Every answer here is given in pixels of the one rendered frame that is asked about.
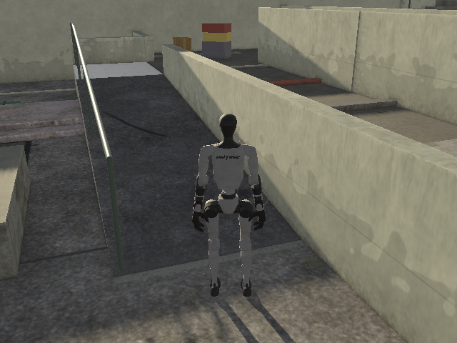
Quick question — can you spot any left robot hand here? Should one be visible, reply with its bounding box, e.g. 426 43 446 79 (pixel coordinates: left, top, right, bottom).
192 211 209 232

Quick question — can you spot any left robot upper arm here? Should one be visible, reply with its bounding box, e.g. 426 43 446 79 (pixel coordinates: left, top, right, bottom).
198 144 213 185

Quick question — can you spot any humanoid robot torso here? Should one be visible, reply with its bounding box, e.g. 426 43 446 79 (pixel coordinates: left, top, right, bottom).
212 141 245 214

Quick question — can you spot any right robot upper arm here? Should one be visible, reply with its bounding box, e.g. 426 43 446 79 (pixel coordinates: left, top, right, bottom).
243 144 259 185

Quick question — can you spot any left robot thigh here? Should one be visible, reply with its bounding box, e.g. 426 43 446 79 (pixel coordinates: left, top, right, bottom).
204 199 220 252

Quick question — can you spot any left robot forearm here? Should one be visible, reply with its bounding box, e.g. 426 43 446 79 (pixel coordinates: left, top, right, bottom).
193 176 206 212

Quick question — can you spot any right robot forearm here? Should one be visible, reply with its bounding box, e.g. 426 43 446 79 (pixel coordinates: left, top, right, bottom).
251 174 264 211

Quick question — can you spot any right robot hand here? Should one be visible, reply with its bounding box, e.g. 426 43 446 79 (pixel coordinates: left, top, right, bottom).
248 210 266 231

